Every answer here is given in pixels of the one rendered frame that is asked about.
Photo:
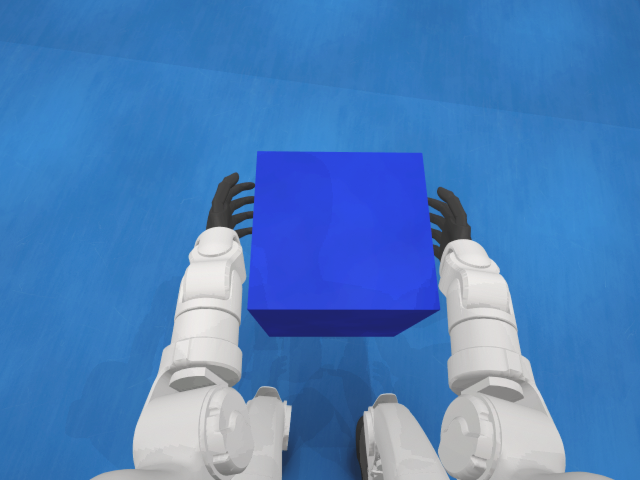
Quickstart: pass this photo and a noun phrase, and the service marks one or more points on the robot left hand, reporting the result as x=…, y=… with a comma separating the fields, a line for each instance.
x=220, y=214

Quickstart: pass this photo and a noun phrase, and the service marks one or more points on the left robot forearm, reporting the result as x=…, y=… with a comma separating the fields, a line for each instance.
x=204, y=346

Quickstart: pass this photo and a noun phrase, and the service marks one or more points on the left robot thigh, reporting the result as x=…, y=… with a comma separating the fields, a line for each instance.
x=270, y=424

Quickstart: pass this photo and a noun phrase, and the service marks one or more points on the robot thigh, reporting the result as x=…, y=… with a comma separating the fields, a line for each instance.
x=270, y=424
x=393, y=434

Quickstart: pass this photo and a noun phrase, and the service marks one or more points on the right robot thigh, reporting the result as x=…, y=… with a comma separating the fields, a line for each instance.
x=393, y=434

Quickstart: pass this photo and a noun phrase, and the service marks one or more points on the right robot upper arm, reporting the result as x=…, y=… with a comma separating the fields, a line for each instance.
x=488, y=438

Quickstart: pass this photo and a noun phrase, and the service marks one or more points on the right robot forearm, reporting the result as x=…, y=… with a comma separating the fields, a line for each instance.
x=486, y=355

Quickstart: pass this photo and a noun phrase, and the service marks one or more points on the robot right hand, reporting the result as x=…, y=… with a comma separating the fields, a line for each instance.
x=454, y=224

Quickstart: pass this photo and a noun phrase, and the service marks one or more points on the carton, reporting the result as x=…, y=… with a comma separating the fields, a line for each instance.
x=341, y=244

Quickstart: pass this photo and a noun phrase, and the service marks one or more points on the left robot upper arm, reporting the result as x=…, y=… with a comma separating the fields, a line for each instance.
x=199, y=434

